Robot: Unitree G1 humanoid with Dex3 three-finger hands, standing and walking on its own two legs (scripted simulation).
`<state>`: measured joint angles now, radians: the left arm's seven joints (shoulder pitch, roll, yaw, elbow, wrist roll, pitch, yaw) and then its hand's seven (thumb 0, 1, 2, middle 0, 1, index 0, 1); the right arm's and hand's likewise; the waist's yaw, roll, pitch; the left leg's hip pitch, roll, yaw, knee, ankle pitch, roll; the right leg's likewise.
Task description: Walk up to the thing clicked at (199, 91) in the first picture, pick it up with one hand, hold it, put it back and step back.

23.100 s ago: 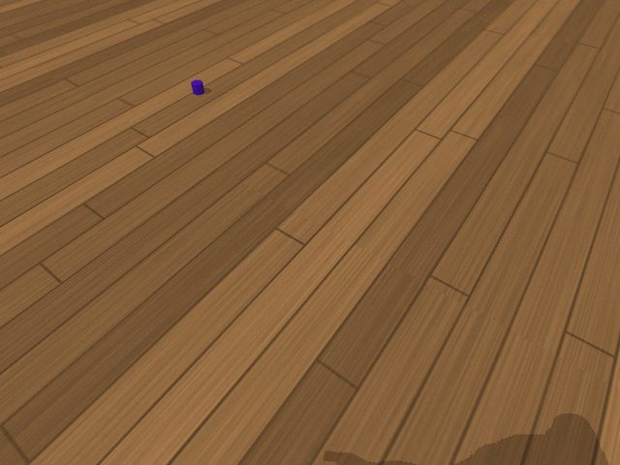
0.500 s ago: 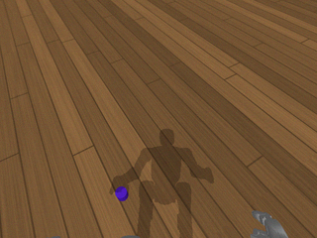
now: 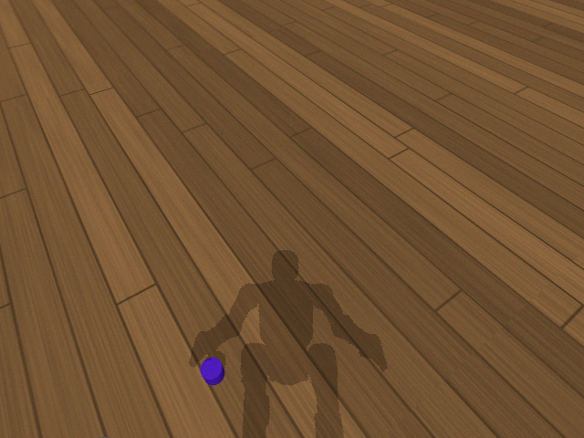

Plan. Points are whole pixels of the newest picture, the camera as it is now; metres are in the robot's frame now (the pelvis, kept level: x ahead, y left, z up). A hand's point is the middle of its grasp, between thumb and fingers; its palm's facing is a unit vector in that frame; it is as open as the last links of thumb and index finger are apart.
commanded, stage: walk up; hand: left
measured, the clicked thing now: (212, 371) +0.43 +0.26 -0.75
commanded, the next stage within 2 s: none
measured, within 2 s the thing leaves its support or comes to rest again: neither
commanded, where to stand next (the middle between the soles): +0.04 +0.03 m, yaw -1 degrees
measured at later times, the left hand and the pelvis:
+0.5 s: hand out of the picture +0.06 +0.27 -0.15, palm faces -0.01 -0.93 -0.37, open 7.4 cm; pelvis -0.01 +0.00 +0.00, yaw +0 degrees
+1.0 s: hand out of the picture -0.01 +0.31 -0.17, palm faces +0.01 -0.92 -0.39, open 7.4 cm; pelvis -0.07 +0.03 -0.02, yaw +3 degrees
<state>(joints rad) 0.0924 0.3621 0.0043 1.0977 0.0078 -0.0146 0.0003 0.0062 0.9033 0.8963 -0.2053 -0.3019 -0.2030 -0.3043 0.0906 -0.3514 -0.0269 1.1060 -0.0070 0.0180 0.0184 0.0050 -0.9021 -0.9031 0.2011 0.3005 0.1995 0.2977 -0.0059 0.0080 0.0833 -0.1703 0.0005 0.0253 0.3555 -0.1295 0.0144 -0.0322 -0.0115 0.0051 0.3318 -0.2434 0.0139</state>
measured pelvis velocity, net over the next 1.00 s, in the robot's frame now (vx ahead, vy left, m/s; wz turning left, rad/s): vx -0.07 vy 0.03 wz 0.05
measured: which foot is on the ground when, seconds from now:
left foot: down 0.00-0.66, up 0.68-0.88, down 0.90-1.00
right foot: down 0.00-0.90, up 0.92-1.00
